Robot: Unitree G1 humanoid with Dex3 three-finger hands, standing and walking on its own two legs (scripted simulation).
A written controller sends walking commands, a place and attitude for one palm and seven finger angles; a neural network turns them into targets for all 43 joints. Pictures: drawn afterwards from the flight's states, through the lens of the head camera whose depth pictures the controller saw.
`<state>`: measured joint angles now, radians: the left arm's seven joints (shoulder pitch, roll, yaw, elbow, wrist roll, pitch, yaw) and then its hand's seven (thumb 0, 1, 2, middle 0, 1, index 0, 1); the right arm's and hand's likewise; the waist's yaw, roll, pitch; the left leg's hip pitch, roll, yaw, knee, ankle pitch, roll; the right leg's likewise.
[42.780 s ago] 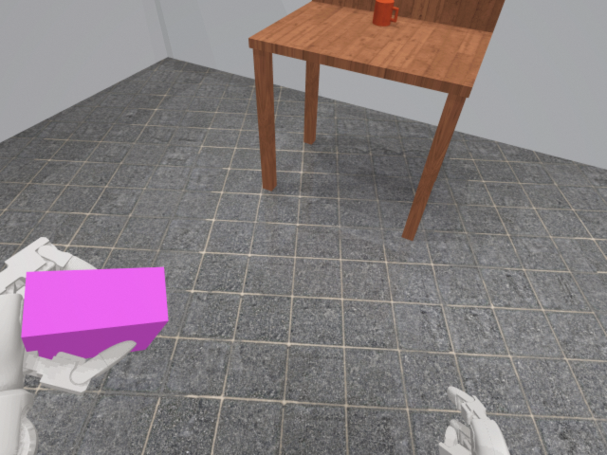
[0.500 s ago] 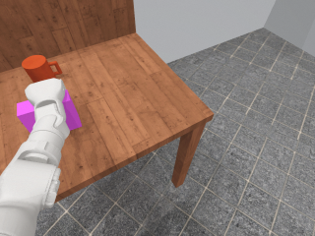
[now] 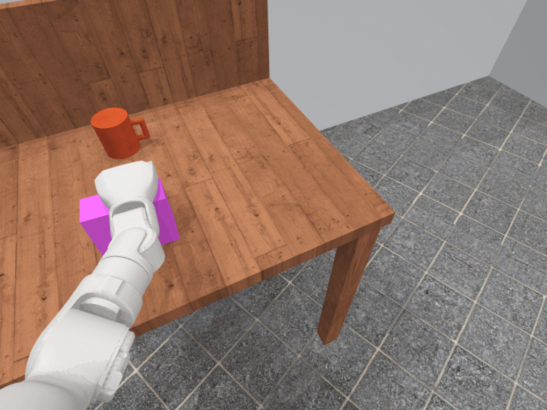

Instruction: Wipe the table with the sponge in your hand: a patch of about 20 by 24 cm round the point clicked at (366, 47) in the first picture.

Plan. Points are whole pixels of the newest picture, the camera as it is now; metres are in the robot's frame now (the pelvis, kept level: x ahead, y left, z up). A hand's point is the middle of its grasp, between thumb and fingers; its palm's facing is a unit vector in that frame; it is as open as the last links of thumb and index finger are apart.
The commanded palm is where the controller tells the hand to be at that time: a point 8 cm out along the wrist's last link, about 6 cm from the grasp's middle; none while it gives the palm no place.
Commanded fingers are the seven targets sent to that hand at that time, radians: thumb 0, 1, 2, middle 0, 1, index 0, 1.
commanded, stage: wipe back along the middle lane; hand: left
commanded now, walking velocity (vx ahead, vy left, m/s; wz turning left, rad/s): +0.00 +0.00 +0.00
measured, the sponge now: (136, 226) +0.41 +0.25 +0.02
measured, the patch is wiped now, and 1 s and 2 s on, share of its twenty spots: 0.60 0.65 0.75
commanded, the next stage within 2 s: slide across to the third lane in 0.86 s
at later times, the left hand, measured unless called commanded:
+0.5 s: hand (147, 227) +0.38 +0.21 +0.05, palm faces -0.04 -0.01 -1.00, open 9.8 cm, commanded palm +0.34 +0.19 +0.09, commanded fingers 0.00 0.10 1.30 -1.20 -1.60 -1.20 -1.60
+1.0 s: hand (156, 256) +0.33 +0.18 +0.05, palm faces -0.01 -0.04 -1.00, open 9.8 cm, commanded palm +0.30 +0.17 +0.09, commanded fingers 0.00 0.10 1.30 -1.20 -1.60 -1.20 -1.60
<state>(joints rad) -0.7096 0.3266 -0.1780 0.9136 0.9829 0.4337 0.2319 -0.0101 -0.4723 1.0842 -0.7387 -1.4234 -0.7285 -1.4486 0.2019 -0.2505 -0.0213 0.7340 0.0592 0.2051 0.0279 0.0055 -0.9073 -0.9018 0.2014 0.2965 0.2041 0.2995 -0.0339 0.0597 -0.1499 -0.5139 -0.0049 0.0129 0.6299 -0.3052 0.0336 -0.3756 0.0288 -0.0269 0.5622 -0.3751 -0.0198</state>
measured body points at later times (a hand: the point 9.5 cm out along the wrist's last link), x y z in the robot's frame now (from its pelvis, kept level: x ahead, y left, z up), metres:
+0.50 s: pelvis +0.00 -0.01 +0.00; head +0.01 -0.03 +0.45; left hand +0.38 +0.21 +0.11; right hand +0.14 -0.25 -0.13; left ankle +0.00 +0.10 -0.73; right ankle -0.07 -0.11 -0.73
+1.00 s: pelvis +0.00 -0.02 +0.00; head -0.02 -0.06 +0.45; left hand +0.33 +0.18 +0.11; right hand +0.21 -0.25 -0.10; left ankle +0.00 +0.10 -0.73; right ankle -0.07 -0.11 -0.73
